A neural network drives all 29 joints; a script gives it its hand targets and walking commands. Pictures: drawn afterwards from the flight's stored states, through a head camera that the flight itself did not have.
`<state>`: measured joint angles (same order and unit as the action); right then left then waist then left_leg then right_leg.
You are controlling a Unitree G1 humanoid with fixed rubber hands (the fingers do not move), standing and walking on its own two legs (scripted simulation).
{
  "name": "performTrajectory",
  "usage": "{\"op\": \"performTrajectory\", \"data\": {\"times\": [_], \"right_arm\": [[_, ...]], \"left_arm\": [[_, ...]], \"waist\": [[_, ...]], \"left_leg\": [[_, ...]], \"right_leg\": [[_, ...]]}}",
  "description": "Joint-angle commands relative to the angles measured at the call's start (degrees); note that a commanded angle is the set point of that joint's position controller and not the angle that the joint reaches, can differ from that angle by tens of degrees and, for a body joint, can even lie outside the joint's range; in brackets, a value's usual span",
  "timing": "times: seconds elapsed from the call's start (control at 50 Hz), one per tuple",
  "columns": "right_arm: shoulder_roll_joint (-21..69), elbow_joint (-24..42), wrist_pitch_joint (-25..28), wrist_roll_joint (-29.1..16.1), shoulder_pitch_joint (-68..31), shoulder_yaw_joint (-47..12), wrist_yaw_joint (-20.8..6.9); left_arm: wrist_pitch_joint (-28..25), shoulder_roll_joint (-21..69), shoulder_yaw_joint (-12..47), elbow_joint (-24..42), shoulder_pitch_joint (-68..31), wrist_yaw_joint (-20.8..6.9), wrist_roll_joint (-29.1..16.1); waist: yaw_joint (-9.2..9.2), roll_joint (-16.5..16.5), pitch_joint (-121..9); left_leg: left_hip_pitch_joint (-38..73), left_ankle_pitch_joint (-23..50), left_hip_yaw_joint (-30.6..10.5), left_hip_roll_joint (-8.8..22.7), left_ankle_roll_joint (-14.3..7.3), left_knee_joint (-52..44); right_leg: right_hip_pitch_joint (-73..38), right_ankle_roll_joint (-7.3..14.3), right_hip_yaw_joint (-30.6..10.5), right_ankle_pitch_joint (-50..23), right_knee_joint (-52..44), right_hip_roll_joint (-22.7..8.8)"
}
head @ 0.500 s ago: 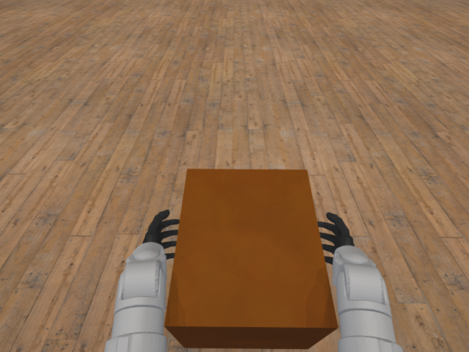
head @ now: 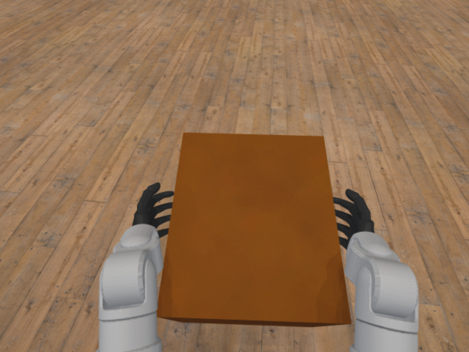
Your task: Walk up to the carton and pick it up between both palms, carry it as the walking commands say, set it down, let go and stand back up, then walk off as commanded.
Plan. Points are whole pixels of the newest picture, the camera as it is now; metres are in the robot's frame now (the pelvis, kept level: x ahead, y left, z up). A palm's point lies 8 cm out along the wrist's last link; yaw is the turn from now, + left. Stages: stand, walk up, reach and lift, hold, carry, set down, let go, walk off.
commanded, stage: carry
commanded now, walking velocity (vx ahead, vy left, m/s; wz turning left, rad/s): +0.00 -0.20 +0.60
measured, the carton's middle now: (249, 233) +0.32 -0.02 +0.03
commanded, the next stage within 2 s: none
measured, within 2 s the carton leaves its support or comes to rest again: neither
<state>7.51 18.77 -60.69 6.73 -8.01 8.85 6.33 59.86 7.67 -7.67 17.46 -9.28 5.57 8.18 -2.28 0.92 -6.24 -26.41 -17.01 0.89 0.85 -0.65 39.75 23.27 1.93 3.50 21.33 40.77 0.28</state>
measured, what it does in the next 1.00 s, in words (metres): steps to the right, turning left: left foot, then right foot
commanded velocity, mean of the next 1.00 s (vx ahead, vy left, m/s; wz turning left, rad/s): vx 0.00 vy -0.20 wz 0.60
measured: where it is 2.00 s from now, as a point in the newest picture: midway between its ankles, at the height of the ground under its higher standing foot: outside the picture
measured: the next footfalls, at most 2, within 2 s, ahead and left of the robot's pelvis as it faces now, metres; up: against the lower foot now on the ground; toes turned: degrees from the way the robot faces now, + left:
left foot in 0.52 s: +0.00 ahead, +0.02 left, +0.00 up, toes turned +28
right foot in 0.88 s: +0.09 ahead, -0.27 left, +0.00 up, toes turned +22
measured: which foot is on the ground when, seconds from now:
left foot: down 0.00-0.26, up 0.28-0.50, down 0.52-0.88, up 0.90-1.00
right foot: down 0.00-0.54, up 0.56-0.86, down 0.88-1.00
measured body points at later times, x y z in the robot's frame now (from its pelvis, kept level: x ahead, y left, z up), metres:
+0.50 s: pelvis -0.01 -0.08 +0.01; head -0.03 -0.08 +0.46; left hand +0.19 +0.15 +0.11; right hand +0.28 -0.17 +0.11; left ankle -0.03 +0.01 -0.70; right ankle -0.01 -0.15 -0.72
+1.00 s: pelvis +0.01 -0.20 +0.01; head +0.02 -0.22 +0.46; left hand +0.15 +0.07 +0.10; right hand +0.31 -0.21 +0.09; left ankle -0.05 -0.08 -0.65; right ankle +0.05 -0.28 -0.72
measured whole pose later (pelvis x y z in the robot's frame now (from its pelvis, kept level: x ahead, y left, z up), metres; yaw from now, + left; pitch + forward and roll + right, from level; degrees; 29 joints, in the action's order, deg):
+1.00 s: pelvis +0.01 -0.20 +0.01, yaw +33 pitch +5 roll +1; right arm 7.3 29.2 -71.9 5.9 -3.0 4.4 11.1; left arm 69.7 7.3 -3.3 27.1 -2.6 11.0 5.9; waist -1.5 -2.1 -6.4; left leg -35.9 -27.9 3.8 2.7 1.4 60.7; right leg 21.2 1.7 9.2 18.4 34.2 -4.4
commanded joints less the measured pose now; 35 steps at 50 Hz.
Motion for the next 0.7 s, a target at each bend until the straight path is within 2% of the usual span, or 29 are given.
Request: {"op": "performTrajectory", "data": {"times": [0.0,0.02,0.04,0.06,0.08,0.12,0.16,0.2,0.22,0.24,0.26,0.28,0.3,0.32,0.36,0.38,0.44,0.46,0.48,0.5,0.52,0.54,0.56,0.6,0.62,0.64,0.68], "right_arm": [[48.22,9.05,-4.28,-23.15,-23.7,-42.68,-12.11],[47.79,9.07,-5.24,-22.7,-21.52,-41.95,-11.11],[47.36,11.61,-6.04,-22.82,-20.78,-41.72,-10.39],[46.87,12.49,-6.74,-22.29,-19.8,-41.38,-9.81],[46.94,13.06,-7.1,-21.84,-19.07,-40.81,-9.28],[47.14,14.87,-7.67,-21.32,-18.16,-39.81,-8.52],[46.31,17.37,-8.26,-21.62,-18.37,-39.99,-8.01],[44.72,18.19,-9.15,-21.64,-17.2,-40.23,-7.55],[44.0,17.82,-9.58,-21.34,-16.09,-40.28,-7.38],[43.44,16.94,-9.97,-20.93,-15.67,-40.34,-7.18],[42.66,17.98,-10.46,-20.76,-17.55,-41.31,-7.32],[44.3,18.06,-10.57,-21.67,-20.11,-42.27,-7.72],[45.97,18.0,-10.73,-22.72,-21.66,-43.21,-8.22],[47.23,18.35,-10.73,-23.64,-23.08,-43.84,-8.6],[48.68,16.75,-10.92,-24.19,-22.55,-43.88,-8.93],[48.49,16.07,-11.15,-24.18,-22.04,-43.84,-8.86],[47.24,14.35,-11.77,-23.29,-20.38,-42.7,-8.63],[47.05,13.42,-11.93,-22.93,-19.58,-42.0,-8.66],[46.97,12.24,-12.04,-22.51,-18.69,-41.21,-8.78],[46.92,10.74,-12.03,-22.09,-17.43,-40.24,-8.94],[46.82,9.41,-11.88,-21.64,-15.76,-39.17,-9.16],[47.4,7.81,-11.23,-21.3,-14.61,-38.06,-9.35],[48.66,10.49,-10.72,-22.32,-16.46,-38.94,-9.75],[51.6,10.88,-9.77,-22.45,-18.67,-39.17,-10.06],[53.07,11.63,-9.18,-22.6,-19.49,-39.95,-10.13],[54.2,13.03,-8.69,-22.95,-19.89,-40.37,-10.28],[54.32,15.07,-8.12,-23.5,-20.35,-41.21,-10.53]], "left_arm": [[4.42,47.42,40.02,11.05,-21.18,-9.05,-21.25],[5.69,46.77,40.99,12.88,-21.31,-8.35,-21.84],[6.48,47.47,42.37,14.23,-20.79,-7.82,-22.6],[7.36,47.52,42.92,14.39,-19.89,-7.69,-23.18],[7.91,47.95,43.15,14.96,-19.98,-7.65,-23.84],[8.69,48.82,43.48,15.98,-19.63,-7.46,-24.81],[9.26,48.66,43.54,16.97,-18.57,-7.03,-25.1],[9.99,47.56,42.75,16.71,-16.04,-6.51,-24.54],[10.43,46.7,41.91,16.21,-14.97,-6.41,-24.02],[10.75,45.48,41.12,15.29,-13.93,-6.54,-23.37],[10.63,45.59,40.34,13.34,-11.9,-6.62,-22.72],[10.58,46.75,40.4,14.64,-13.67,-6.58,-22.66],[10.4,47.63,40.23,15.97,-15.33,-6.79,-22.73],[10.18,48.4,39.76,16.58,-16.8,-6.92,-22.78],[10.08,48.96,39.11,16.41,-18.12,-6.95,-22.97],[10.25,48.34,38.72,15.99,-17.48,-6.95,-22.81],[11.19,47.66,38.46,13.75,-14.61,-6.95,-22.63],[11.44,47.73,38.82,13.38,-14.6,-6.93,-22.89],[11.68,47.91,39.22,12.74,-14.5,-6.89,-23.18],[11.86,48.16,39.86,12.26,-14.8,-6.93,-23.44],[12.05,48.09,40.67,12.5,-16.04,-7.01,-23.74],[12.27,49.01,42.6,15.06,-19.07,-7.36,-24.67],[11.45,50.73,43.22,15.03,-19.02,-7.53,-24.8],[10.69,53.83,45.34,16.33,-22.64,-8.44,-26.78],[10.24,54.99,45.5,16.17,-22.68,-8.88,-27.03],[9.69,56.01,45.84,17.12,-22.55,-9.04,-27.36],[8.93,56.18,46.43,18.74,-22.2,-8.98,-27.63]], "waist": [[1.21,-10.45,-17.56],[1.46,-18.81,-17.52],[1.64,-14.73,-17.48],[1.61,-10.93,-17.14],[1.54,-9.78,-16.07],[1.53,-11.13,-15.01],[1.49,-13.59,-14.4],[2.05,-12.62,-14.91],[2.1,-9.7,-15.03],[2.62,-0.87,-14.29],[2.95,14.58,-13.73],[2.59,10.96,-12.64],[2.51,6.66,-11.03],[2.31,5.14,-10.03],[2.1,6.81,-8.89],[2.33,7.86,-8.98],[3.24,10.23,-10.6],[2.97,9.89,-11.47],[2.35,8.46,-12.55],[1.71,4.53,-14.77],[1.06,-3.73,-13.87],[0.23,-21.92,-12.97],[0.99,-13.36,-13.61],[1.32,-6.76,-12.43],[1.4,-6.48,-11.73],[1.4,-7.35,-12.1],[1.16,-9.53,-12.86]], "left_leg": [[14.83,24.76,-19.45,15.18,-6.22,-10.94],[18.26,36.14,-30.76,22.31,-10.15,-14.08],[19.44,36.99,-30.67,22.41,-10.92,-14.48],[18.92,32.49,-27.82,21.04,-10.2,-14.28],[17.16,28.03,-24.41,19.25,-8.71,-14.46],[11.61,22.46,-17.08,14.89,-6.14,-14.79],[6.74,16.81,-14.69,12.59,-4.52,-15.46],[3.11,11.92,-12.65,10.33,-2.94,-13.05],[-0.4,8.71,-10.26,7.95,-2.02,-9.68],[-8.69,1.23,-5.97,3.14,-0.52,-1.59],[-16.95,-12.35,2.64,-1.53,1.06,11.97],[-15.85,-17.25,4.42,1.41,1.57,22.99],[-13.77,-15.36,3.82,1.74,1.24,26.84],[-12.15,-11.8,4.06,2.54,1.15,26.99],[-9.8,-6.28,6.17,2.78,1.22,20.53],[-7.75,-6.02,7.48,2.1,1.23,16.36],[-4.44,-8.13,10.2,0.62,0.54,5.33],[-2.14,-6.41,10.88,0.27,0.09,-0.08],[2.46,0.2,10.49,1.06,-0.39,-8.47],[11.56,5.32,6.16,4.68,-0.91,-13.99],[21.32,18.46,-6.82,13.84,-2.99,-15.18],[26.68,39.74,-30.63,28.56,-11.3,-16.44],[25.33,40.17,-28.24,27.66,-12.82,-16.63],[19.76,23.85,-19.66,22.86,-10.23,-17.23],[16.61,19.25,-15.87,20.17,-8.87,-17.81],[14.66,17.6,-11.88,17.61,-7.39,-18.25],[13.7,16.61,-11.15,16.06,-6.45,-18.25]], "right_leg": [[4.3,-2.45,-0.92,-12.93,6.54,-4.3],[10.56,-4.86,0.27,8.68,11.94,-0.4],[12.71,-5.33,-3.11,11.91,16.52,-0.62],[13.37,-5.32,-4.68,10.89,17.18,-1.2],[13.14,-5.17,-4.59,9.54,15.43,-1.58],[7.78,-4.52,-1.81,5.56,9.29,-0.52],[0.87,-4.12,1.33,4.6,0.64,1.18],[-8.34,-3.63,4.37,-0.61,-12.03,1.39],[-14.02,-2.77,3.74,-2.51,-16.69,-0.58],[-19.88,-0.23,-5.76,-1.46,-22.0,-8.33],[-19.32,6.14,-18.84,-12.94,-22.99,-23.25],[-14.53,9.5,-15.47,-21.59,-21.51,-26.09],[-11.25,9.85,-11.59,-22.15,-21.19,-23.73],[-9.26,8.71,-7.02,-18.21,-20.86,-20.97],[-9.76,5.93,-0.16,-16.49,-18.03,-16.31],[-9.65,5.45,1.8,-16.87,-16.82,-15.25],[-12.76,6.87,1.73,-23.74,-13.14,-16.93],[-13.57,6.34,2.29,-26.26,-10.93,-17.11],[-12.9,4.42,3.76,-26.7,-8.04,-16.5],[-7.69,1.3,5.49,-23.17,-2.49,-14.97],[5.3,-2.23,5.75,-9.49,4.59,-12.65],[20.08,-6.34,7.03,13.58,15.24,-4.04],[19.86,-6.12,-2.16,15.12,22.55,-5.71],[19.54,-6.27,-5.9,8.53,27.07,-6.66],[18.16,-5.99,-5.09,6.24,25.7,-6.57],[15.6,-5.85,-3.11,4.21,23.91,-5.66],[13.23,-5.73,-1.28,3.41,19.97,-3.83]]}}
